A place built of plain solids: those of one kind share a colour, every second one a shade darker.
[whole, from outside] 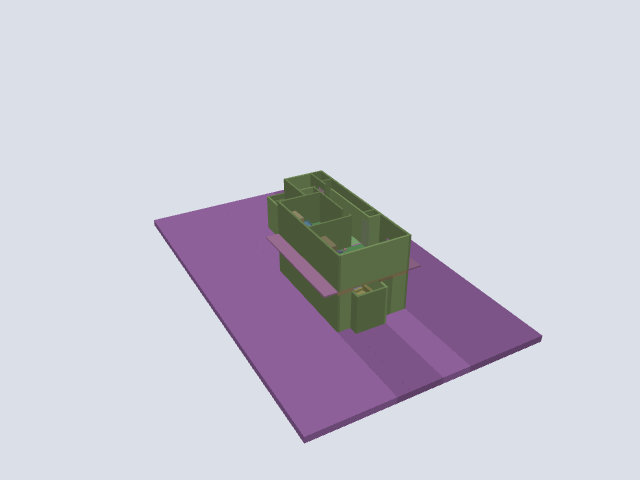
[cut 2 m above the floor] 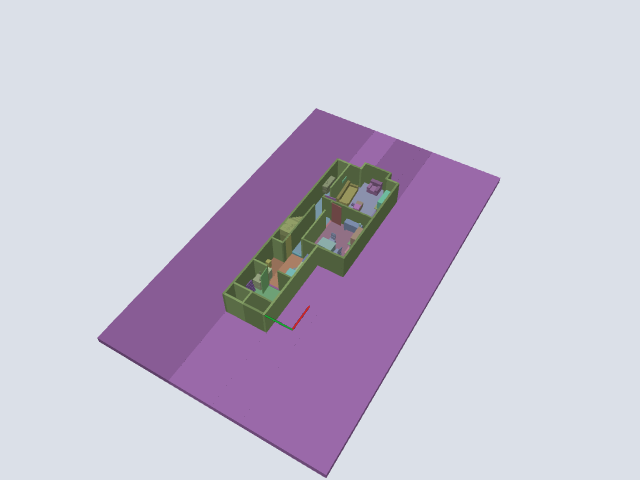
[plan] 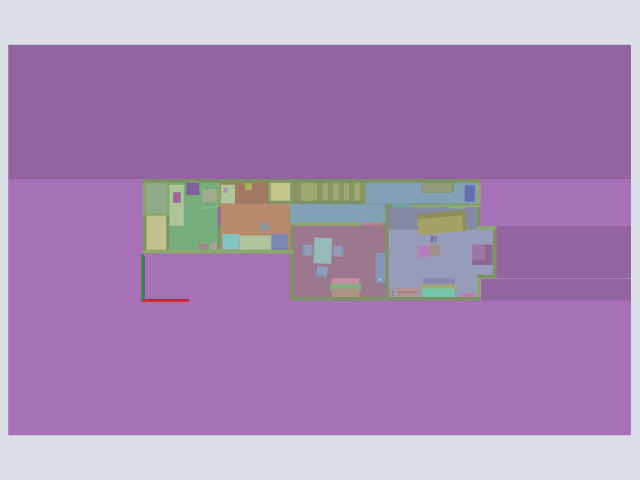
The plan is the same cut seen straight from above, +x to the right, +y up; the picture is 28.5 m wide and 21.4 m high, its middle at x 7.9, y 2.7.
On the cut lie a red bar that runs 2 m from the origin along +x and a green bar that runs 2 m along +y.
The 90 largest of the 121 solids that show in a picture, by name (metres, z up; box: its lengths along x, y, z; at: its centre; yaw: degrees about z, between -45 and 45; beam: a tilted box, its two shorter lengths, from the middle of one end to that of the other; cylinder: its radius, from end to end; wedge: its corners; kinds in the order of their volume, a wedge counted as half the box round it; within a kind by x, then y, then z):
{
 "under_1": {"box": [6.0, 3.31, 0.5], "at": [-3.0, 3.75, -0.33]},
 "under_2": {"box": [12.55, 2.1, 0.5], "at": [0.28, 1.05, -0.33]},
 "under_3": {"box": [27.77, 6.0, 0.5], "at": [7.88, -3.0, -0.33]},
 "under_4": {"box": [27.77, 6.0, 0.5], "at": [7.88, 8.41, -0.33]},
 "under_5": {"box": [6.71, 0.99, 0.5], "at": [18.41, 0.49, -0.33]},
 "under_6": {"box": [6.71, 2.09, 0.5], "at": [18.41, 4.37, -0.33]},
 "under_7": {"box": [6.0, 2.33, 0.5], "at": [18.77, 2.15, -0.33]},
 "wall_1": {"box": [0.16, 1.52, 3.12], "at": [0.08, 3.02, 1.26]},
 "wall_2": {"box": [0.16, 1.34, 3.12], "at": [0.08, 4.58, 1.26]},
 "wall_3": {"box": [1.18, 0.13, 3.12], "at": [0.59, 3.85, 1.26]},
 "wall_4": {"box": [0.13, 1.52, 3.12], "at": [1.11, 3.02, 1.26]},
 "wall_5": {"box": [0.13, 1.34, 3.12], "at": [1.11, 4.58, 1.26]},
 "wall_6": {"box": [6.71, 0.16, 3.12], "at": [3.35, 2.18, 1.26]},
 "wall_7": {"box": [0.16, 2.06, 2.61], "at": [3.39, 3.29, 4.42]},
 "wall_8": {"box": [0.16, 0.8, 2.61], "at": [3.39, 4.85, 4.42]},
 "wall_9": {"box": [0.13, 1.07, 3.12], "at": [3.4, 2.79, 1.26]},
 "wall_10": {"box": [0.13, 1.07, 3.12], "at": [3.4, 4.71, 1.26]},
 "wall_11": {"box": [2.41, 0.13, 2.61], "at": [4.51, 4.38, 4.42]},
 "wall_12": {"box": [3.4, 0.16, 2.61], "at": [5.01, 2.18, 4.42]},
 "wall_13": {"box": [0.13, 0.8, 2.61], "at": [5.07, 4.85, 4.42]},
 "wall_14": {"box": [0.13, 1.09, 2.61], "at": [5.66, 2.81, 4.42]},
 "wall_15": {"box": [0.13, 0.8, 3.12], "at": [5.66, 4.85, 1.26]},
 "wall_16": {"box": [0.16, 1.94, 6.03], "at": [6.63, 1.13, 2.71]},
 "wall_17": {"box": [0.13, 1.09, 6.03], "at": [6.64, 2.81, 2.71]},
 "wall_18": {"box": [15.06, 0.16, 3.12], "at": [7.53, 5.33, 1.26]},
 "wall_19": {"box": [4.24, 0.13, 2.61], "at": [7.71, 3.42, 4.42]},
 "wall_20": {"box": [4.33, 0.13, 3.12], "at": [7.76, 4.38, 1.26]},
 "wall_21": {"box": [3.25, 0.13, 3.12], "at": [8.21, 3.42, 1.26]},
 "wall_22": {"box": [5.17, 0.13, 2.61], "at": [9.16, 4.38, 4.42]},
 "wall_23": {"box": [11.75, 0.16, 2.61], "at": [9.19, 5.33, 4.42]},
 "wall_24": {"box": [8.51, 0.16, 6.03], "at": [10.8, 0.08, 2.71]},
 "wall_25": {"box": [0.28, 0.13, 6.03], "at": [10.82, 3.42, 2.71]},
 "wall_26": {"box": [0.13, 3.19, 6.03], "at": [10.89, 1.75, 2.71]},
 "wall_27": {"box": [0.13, 0.68, 3.12], "at": [10.89, 3.82, 1.26]},
 "wall_28": {"box": [0.13, 0.8, 2.61], "at": [10.89, 4.85, 4.42]},
 "wall_29": {"box": [0.13, 0.8, 2.61], "at": [11.69, 4.85, 4.42]},
 "wall_30": {"box": [3.1, 0.13, 3.12], "at": [13.51, 4.22, 1.26]},
 "wall_31": {"box": [0.16, 0.83, 3.12], "at": [14.98, 0.57, 1.26]},
 "wall_32": {"box": [0.16, 5.09, 2.61], "at": [14.98, 2.71, 4.42]},
 "wall_33": {"box": [0.16, 0.84, 3.12], "at": [14.98, 3.74, 1.26]},
 "wall_34": {"box": [0.16, 0.96, 3.12], "at": [14.98, 4.77, 1.26]},
 "wall_35": {"box": [0.87, 0.16, 3.12], "at": [15.34, 1.07, 1.26]},
 "wall_36": {"box": [0.87, 0.16, 3.12], "at": [15.34, 3.24, 1.26]},
 "wall_37": {"box": [0.16, 2.01, 3.12], "at": [15.69, 2.15, 1.26]},
 "stair_1": {"box": [0.48, 0.8, 3.01], "at": [6.82, 4.85, 1.2]},
 "stair_2": {"box": [0.72, 0.8, 2.8], "at": [6.94, 4.85, 1.1]},
 "stair_3": {"box": [1.19, 0.8, 2.38], "at": [7.18, 4.85, 0.89]},
 "stair_4": {"box": [1.43, 0.8, 2.17], "at": [7.3, 4.85, 0.79]},
 "stair_5": {"box": [1.67, 0.8, 1.96], "at": [7.42, 4.85, 0.68]},
 "stair_6": {"box": [1.91, 0.8, 1.76], "at": [7.53, 4.85, 0.58]},
 "stair_7": {"box": [2.15, 0.8, 1.55], "at": [7.65, 4.85, 0.47]},
 "stair_8": {"box": [2.39, 0.8, 1.34], "at": [7.77, 4.85, 0.37]},
 "stair_9": {"box": [2.63, 0.8, 1.13], "at": [7.89, 4.85, 0.27]},
 "stair_10": {"box": [2.86, 0.8, 0.92], "at": [8.01, 4.85, 0.16]},
 "stair_11": {"box": [3.1, 0.8, 0.72], "at": [8.13, 4.85, 0.06]},
 "stair_12": {"box": [3.34, 0.8, 0.51], "at": [8.25, 4.85, -0.05]},
 "under_foot_1": {"box": [15.06, 2.09, 0.5], "at": [7.53, 4.37, -0.49]},
 "floor_front_1": {"box": [3.94, 0.99, 0.66], "at": [12.93, 0.66, -0.33]},
 "floor_front_2": {"box": [3.94, 1.0, 0.66], "at": [12.93, 3.66, -0.33]},
 "floor_front_3": {"box": [4.65, 2.01, 0.66], "at": [13.29, 2.15, -0.33]},
 "floor_back_1": {"box": [4.12, 3.19, 0.66], "at": [8.77, 1.75, -0.33]},
 "floor_hall_1": {"box": [4.12, 0.81, 0.66], "at": [8.77, 3.88, -0.33]},
 "floor_hall_2": {"box": [4.98, 0.93, 0.66], "at": [12.41, 4.79, -0.33]},
 "upper_floor_bedroom_1": {"box": [3.94, 4.16, 0.29], "at": [12.93, 2.24, 3.15]},
 "floor_kitchen_1": {"box": [2.12, 0.93, 0.5], "at": [4.53, 4.79, -0.41]},
 "floor_kitchen_2": {"box": [3.11, 2.06, 0.5], "at": [5.03, 3.29, -0.41]},
 "floor_scullery_1": {"box": [2.16, 2.99, 0.5], "at": [2.26, 3.75, -0.41]},
 "upper_floor_next_1": {"box": [11.75, 1.0, 0.12], "at": [9.19, 5.91, 3.06]},
 "upper_floor_next_2": {"box": [8.51, 1.0, 0.12], "at": [10.8, -0.5, 3.06]},
 "fixture_breast_bedroom_1": {"box": [1.21, 0.33, 2.48], "at": [9.04, 0.32, 4.49]},
 "fixture_breast_bedroom_2": {"box": [1.43, 0.39, 2.48], "at": [13.19, 0.36, 4.49]},
 "fixture_breast_front_1": {"box": [1.43, 0.38, 2.87], "at": [13.19, 0.35, 1.39]},
 "fixture_breast_back_1": {"box": [1.21, 0.39, 2.87], "at": [9.04, 0.35, 1.39]},
 "upper_floor_landing_main_1": {"box": [4.12, 0.84, 0.29], "at": [8.77, 3.9, 3.15]},
 "fridge_1": {"box": [0.75, 0.7, 1.72], "at": [3.94, 2.62, 0.7]},
 "sofa_1": {"box": [2.16, 0.23, 0.39], "at": [13.31, 3.83, 0.65], "yaw": 4.9},
 "sofa_2": {"box": [2.16, 0.93, 0.34], "at": [13.34, 3.47, 0.28], "yaw": 4.9},
 "floor_owc_1": {"box": [0.89, 1.52, 0.5], "at": [0.6, 3.02, -0.41]},
 "floor_coals_1": {"box": [0.89, 1.34, 0.5], "at": [0.6, 4.58, -0.41]},
 "range_cooker_1": {"box": [0.76, 0.65, 0.94], "at": [6.11, 2.6, 0.3]},
 "sideboard_1": {"box": [0.45, 1.35, 0.71], "at": [10.6, 1.46, 0.51]},
 "armchair_club_1": {"box": [0.9, 0.92, 0.35], "at": [15.13, 2.04, 0.24]},
 "armchair_club_2": {"box": [0.33, 0.92, 0.38], "at": [15.43, 2.04, 0.61]},
 "floor_larder_1": {"box": [0.86, 0.8, 0.5], "at": [6.15, 4.85, -0.41]},
 "washer_1": {"box": [0.62, 0.6, 0.87], "at": [2.98, 4.68, 0.27]},
 "trunk_1": {"box": [0.95, 0.5, 0.42], "at": [12.76, 2.22, 0.21], "yaw": 6.1},
 "tv_board_1": {"box": [1.0, 0.4, 0.48], "at": [11.81, 0.37, 0.24]},
 "wall_foot_1": {"box": [0.16, 5.09, 0.13], "at": [14.98, 2.71, 3.07]},
 "leaf_kitchen_door_1": {"box": [0.84, 0.05, 2.17], "at": [6.16, 4.33, 0.92], "yaw": -2.0},
 "leaf_back_door_1": {"box": [0.05, 0.85, 2.0], "at": [10.64, 2.93, 1.0], "yaw": -5.0}
}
